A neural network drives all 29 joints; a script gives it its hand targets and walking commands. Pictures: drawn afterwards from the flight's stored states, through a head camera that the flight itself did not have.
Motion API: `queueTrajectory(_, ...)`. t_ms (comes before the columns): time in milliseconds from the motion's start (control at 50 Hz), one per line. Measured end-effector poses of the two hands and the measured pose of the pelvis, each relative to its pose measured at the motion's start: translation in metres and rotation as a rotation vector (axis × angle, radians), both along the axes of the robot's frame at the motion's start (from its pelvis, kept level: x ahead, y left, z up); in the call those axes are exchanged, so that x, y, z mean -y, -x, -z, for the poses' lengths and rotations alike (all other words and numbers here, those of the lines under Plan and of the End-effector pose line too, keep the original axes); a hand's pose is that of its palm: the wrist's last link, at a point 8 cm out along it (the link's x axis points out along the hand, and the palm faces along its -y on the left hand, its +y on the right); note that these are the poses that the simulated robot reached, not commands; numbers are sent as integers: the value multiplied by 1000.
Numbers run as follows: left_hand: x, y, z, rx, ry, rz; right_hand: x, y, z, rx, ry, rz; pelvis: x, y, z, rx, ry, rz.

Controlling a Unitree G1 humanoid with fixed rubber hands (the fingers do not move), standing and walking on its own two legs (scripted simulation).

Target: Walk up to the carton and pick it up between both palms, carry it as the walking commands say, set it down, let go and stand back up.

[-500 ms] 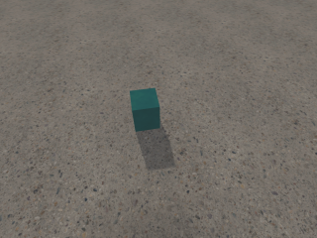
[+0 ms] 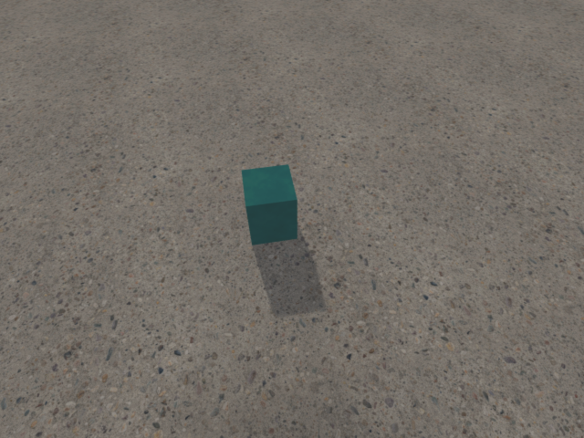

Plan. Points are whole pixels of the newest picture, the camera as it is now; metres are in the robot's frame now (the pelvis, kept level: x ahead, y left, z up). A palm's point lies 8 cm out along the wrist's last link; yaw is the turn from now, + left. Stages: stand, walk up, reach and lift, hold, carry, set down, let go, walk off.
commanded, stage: walk up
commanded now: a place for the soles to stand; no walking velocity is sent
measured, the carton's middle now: (270, 205) +1.09 +0.11 -0.65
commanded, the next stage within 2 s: none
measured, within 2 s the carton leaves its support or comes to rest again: neither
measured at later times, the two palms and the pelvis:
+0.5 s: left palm (69, 385) +0.22 +0.35 -0.08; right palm (494, 415) +0.16 -0.26 -0.08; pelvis +0.11 +0.05 -0.01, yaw +4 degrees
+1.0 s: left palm (72, 352) +0.27 +0.37 -0.10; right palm (405, 220) +0.51 -0.21 -0.07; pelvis +0.31 +0.05 -0.02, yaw +7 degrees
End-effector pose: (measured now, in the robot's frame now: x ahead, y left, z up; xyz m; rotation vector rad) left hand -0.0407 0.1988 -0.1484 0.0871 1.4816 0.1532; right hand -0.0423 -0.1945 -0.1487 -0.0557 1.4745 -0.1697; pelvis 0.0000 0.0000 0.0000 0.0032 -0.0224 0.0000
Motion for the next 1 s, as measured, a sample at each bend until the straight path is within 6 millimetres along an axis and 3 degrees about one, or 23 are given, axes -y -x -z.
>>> queueTrajectory(100,-44,-19,-10,140,-99,-14,32,-27,-9,82,75,-70,-5,-4,4,3,11,-52)
queueTrajectory(220,-118,-40,-20,208,-219,1,67,-113,-44,275,226,-198,-27,-19,7,22,8,-95)
queueTrajectory(260,-142,-57,-18,218,-240,25,74,-132,-50,338,284,-219,-39,-28,16,12,16,-95)
queueTrajectory(320,-160,-103,-25,290,-250,75,73,-146,-56,359,330,-224,-46,-41,17,25,10,-87)
queueTrajectory(400,-162,-176,-46,427,-231,146,66,-168,-69,396,330,-221,-48,-68,9,23,3,-81)
queueTrajectory(480,-152,-242,-66,531,-218,212,63,-198,-70,429,299,-231,-47,-98,6,15,-1,-74)
queueTrajectory(580,-133,-314,-76,598,-234,264,71,-237,-54,413,247,-238,-35,-146,13,3,-16,-69)
queueTrajectory(640,-123,-347,-73,625,-271,272,83,-266,-36,386,224,-237,-24,-176,25,1,0,-72)
queueTrajectory(700,-121,-352,-74,613,-301,237,84,-307,-33,381,210,-260,-20,-201,23,9,2,-80)
queueTrajectory(860,-145,-307,-81,393,-344,105,61,-447,-61,512,187,-420,-28,-261,6,30,-11,-99)
queueTrajectory(940,-160,-303,-68,327,-322,55,39,-508,-71,563,191,-484,-39,-289,10,36,3,-120)
queueTrajectory(1000,-172,-311,-52,291,-297,30,18,-551,-76,604,211,-510,-54,-314,18,32,20,-127)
